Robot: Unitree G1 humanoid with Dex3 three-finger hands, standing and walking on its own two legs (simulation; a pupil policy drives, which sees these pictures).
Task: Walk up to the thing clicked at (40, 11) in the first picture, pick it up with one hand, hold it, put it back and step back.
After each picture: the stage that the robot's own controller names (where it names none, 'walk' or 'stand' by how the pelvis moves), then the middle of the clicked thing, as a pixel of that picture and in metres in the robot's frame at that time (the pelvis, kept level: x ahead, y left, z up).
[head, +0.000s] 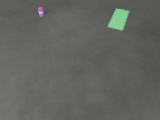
stand; (40, 11) +2.12 +0.56 -0.72
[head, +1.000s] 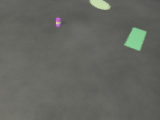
walk; (58, 22) +2.04 +0.23 -0.70
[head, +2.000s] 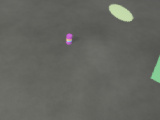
walk; (69, 39) +1.45 +0.06 -0.72
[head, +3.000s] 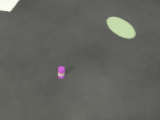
walk; (61, 72) +0.94 +0.14 -0.71
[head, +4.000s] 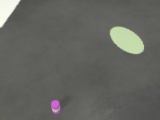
walk; (55, 106) +0.58 +0.18 -0.70
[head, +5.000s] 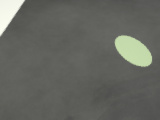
stand; out of the picture +0.39 +0.17 -0.70
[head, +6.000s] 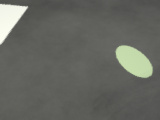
stand; out of the picture +0.35 +0.16 -0.72
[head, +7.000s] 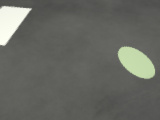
stand; out of the picture +0.36 +0.16 -0.73
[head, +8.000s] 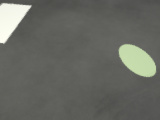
stand; out of the picture +0.35 +0.17 -0.73
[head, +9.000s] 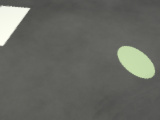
stand; out of the picture +0.34 +0.17 -0.73
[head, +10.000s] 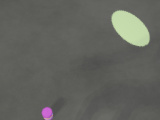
go down; (47, 114) +0.37 +0.17 -0.64
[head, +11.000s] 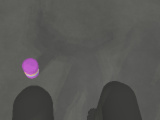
go down; (31, 68) +0.44 +0.18 -0.31
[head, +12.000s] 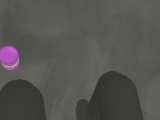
close in; (9, 58) +0.44 +0.20 -0.26
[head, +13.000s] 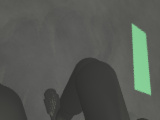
close; out of the picture +0.43 +0.23 -0.23
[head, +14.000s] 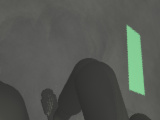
close; out of the picture +0.43 +0.24 -0.23
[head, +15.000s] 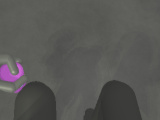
lift; (13, 78) +0.34 +0.22 -0.12
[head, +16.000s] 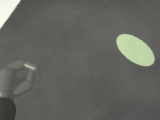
close; out of the picture +0.19 +0.26 -0.67
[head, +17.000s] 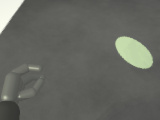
close; out of the picture +0.14 +0.28 -0.71
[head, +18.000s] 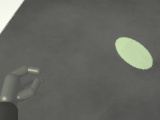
stand; out of the picture +0.10 +0.27 -0.71
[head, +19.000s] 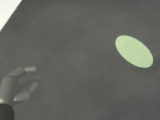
stand; out of the picture +0.07 +0.27 -0.71
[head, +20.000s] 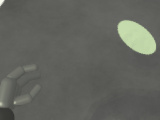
stand; out of the picture +0.08 +0.27 -0.66
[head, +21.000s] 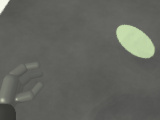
stand; out of the picture +0.07 +0.27 -0.67
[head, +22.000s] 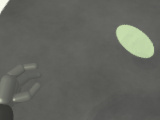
stand; out of the picture +0.07 +0.27 -0.67
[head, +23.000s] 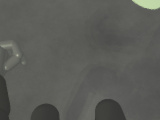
crouch; out of the picture +0.12 +0.28 -0.48
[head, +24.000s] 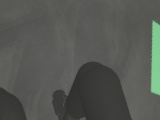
lower; out of the picture +0.13 +0.28 -0.27
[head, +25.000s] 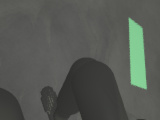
lower; out of the picture +0.13 +0.28 -0.26
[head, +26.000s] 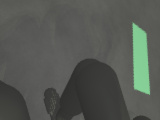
lower; out of the picture +0.15 +0.28 -0.25
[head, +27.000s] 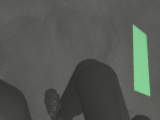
lower; out of the picture +0.16 +0.28 -0.25
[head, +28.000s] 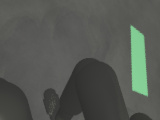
lower; out of the picture +0.18 +0.29 -0.25
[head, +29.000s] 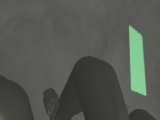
open; out of the picture +0.19 +0.29 -0.25
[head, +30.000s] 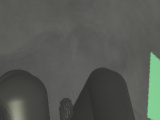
stand; out of the picture +0.21 +0.28 -0.26
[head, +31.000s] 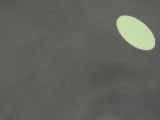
stand; out of the picture +0.19 +0.27 -0.62
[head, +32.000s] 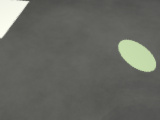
stand; out of the picture +0.19 +0.27 -0.69
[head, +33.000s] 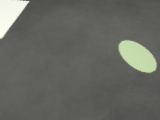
stand; out of the picture +0.19 +0.26 -0.69
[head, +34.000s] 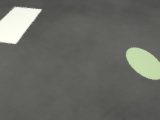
walk; out of the picture +0.24 +0.26 -0.75
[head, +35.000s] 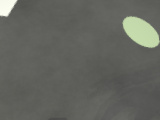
walk; out of the picture +0.34 +0.21 -0.73
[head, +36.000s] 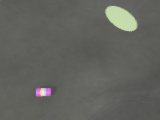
walk; (43, 92) +0.62 +0.25 -0.72
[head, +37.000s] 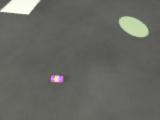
stand; (57, 79) +0.91 +0.28 -0.73
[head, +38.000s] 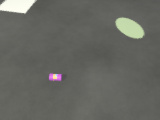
stand; (55, 77) +0.94 +0.25 -0.75
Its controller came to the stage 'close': yes
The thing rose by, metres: 0.18
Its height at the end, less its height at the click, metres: -0.02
